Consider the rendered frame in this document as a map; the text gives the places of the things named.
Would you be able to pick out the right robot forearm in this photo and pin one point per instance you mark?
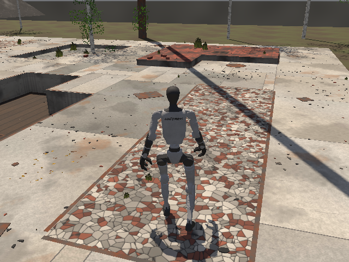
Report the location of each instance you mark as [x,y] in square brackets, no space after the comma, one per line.
[200,141]

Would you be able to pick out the left robot hand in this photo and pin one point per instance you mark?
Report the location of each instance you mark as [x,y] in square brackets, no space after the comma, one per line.
[142,162]

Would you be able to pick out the left robot forearm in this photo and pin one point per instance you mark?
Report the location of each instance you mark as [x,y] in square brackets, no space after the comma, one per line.
[147,147]

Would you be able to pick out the right robot hand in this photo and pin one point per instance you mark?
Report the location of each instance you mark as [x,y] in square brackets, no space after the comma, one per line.
[199,149]

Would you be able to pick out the right robot upper arm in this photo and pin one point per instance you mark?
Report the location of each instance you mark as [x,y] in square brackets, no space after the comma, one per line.
[193,123]

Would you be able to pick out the robot right foot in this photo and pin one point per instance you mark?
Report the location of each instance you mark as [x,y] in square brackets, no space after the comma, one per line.
[189,226]

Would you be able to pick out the right robot shin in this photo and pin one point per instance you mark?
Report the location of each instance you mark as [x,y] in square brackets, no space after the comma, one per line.
[190,204]

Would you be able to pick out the left robot upper arm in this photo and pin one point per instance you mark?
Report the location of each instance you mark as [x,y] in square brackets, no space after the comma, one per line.
[153,125]

